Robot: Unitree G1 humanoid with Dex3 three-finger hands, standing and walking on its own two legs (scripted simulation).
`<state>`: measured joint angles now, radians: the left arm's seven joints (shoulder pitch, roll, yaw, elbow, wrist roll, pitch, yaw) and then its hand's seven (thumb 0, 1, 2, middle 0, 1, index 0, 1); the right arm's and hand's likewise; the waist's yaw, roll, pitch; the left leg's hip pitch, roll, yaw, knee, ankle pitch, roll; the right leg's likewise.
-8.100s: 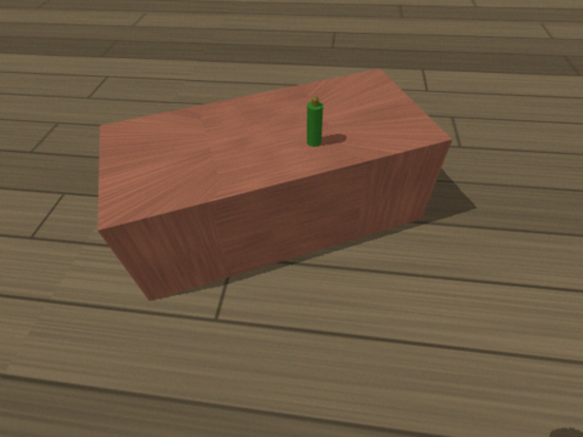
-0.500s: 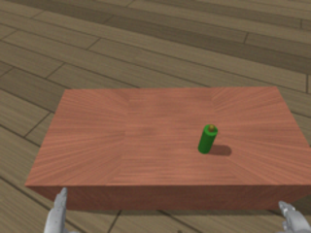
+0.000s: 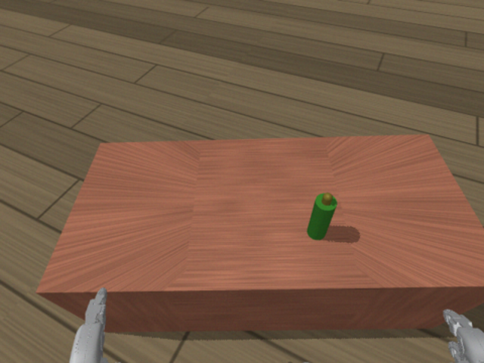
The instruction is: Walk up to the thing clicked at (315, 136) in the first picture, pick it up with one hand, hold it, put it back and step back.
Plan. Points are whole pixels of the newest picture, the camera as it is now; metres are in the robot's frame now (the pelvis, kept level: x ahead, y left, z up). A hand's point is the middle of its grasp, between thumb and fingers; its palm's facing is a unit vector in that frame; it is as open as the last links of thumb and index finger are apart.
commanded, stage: go down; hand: right
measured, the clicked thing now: (321, 215) +0.49 -0.16 -0.19
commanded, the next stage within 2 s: approach in 1.48 s
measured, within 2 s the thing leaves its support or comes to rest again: neither
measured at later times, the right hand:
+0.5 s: hand (450, 272) +0.27 -0.31 +0.00, palm faces +0.18 +0.96 -0.22, open 17.4 cm
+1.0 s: hand (462, 216) +0.34 -0.33 +0.04, palm faces +0.16 +0.98 -0.10, open 17.7 cm
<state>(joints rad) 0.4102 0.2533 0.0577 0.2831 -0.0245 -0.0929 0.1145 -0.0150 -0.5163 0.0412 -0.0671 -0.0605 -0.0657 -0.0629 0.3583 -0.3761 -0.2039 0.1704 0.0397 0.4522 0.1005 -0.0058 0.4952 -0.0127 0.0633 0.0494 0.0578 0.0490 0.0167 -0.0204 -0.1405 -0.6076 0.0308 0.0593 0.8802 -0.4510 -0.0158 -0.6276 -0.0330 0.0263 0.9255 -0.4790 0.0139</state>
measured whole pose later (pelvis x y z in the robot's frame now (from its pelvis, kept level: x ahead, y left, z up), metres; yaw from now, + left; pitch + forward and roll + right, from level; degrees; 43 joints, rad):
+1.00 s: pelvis -0.01 +0.00 +0.01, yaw +1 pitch +12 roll +2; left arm 0.30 0.26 -0.02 0.46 0.00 -0.17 0.12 -0.01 -0.53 0.06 -0.06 -0.05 -0.06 -0.06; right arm -0.40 -0.68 -0.51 0.97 0.12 -0.07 0.44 -0.01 0.58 -0.01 0.06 0.05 0.05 0.05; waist 0.07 0.02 -0.09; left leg -0.64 0.02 0.05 0.82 -0.38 -0.01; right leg -0.65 -0.04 0.01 0.86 -0.42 0.01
